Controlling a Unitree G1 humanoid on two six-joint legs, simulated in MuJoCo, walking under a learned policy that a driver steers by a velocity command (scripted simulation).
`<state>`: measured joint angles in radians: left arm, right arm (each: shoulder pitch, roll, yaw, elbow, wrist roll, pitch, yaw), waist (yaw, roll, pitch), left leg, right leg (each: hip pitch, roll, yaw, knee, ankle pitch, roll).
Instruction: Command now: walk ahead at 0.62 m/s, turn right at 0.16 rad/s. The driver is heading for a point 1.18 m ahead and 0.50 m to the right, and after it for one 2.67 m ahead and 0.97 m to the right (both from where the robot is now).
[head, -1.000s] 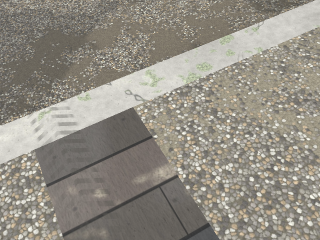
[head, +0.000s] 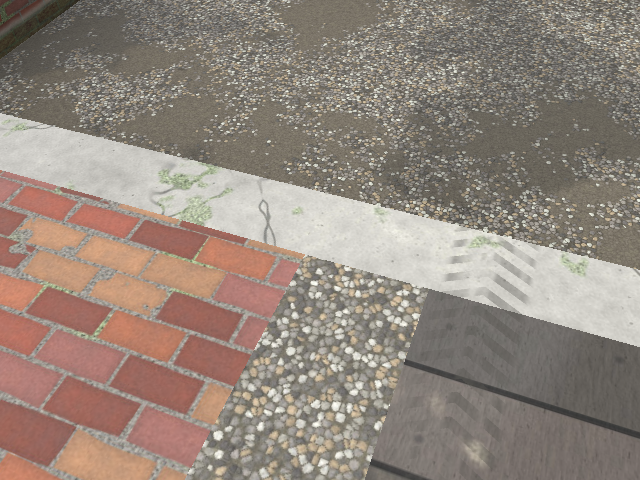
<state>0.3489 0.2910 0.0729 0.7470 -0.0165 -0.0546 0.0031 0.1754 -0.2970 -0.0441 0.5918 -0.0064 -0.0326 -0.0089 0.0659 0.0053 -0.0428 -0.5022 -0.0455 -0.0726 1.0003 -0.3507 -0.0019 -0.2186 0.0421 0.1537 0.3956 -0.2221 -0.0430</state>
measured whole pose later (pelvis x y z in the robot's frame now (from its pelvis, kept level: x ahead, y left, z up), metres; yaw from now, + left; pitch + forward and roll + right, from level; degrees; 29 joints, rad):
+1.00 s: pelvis +0.62 -0.28 -0.03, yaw -47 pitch +2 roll +0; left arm 0.46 0.34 0.06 0.82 0.00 -0.07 0.01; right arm 0.02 -0.28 0.03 0.59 -0.04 -0.06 0.02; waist 0.11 -0.01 0.04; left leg -0.67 0.05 -0.01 0.59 0.02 0.01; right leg 0.18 0.16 0.25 0.28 -0.43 -0.17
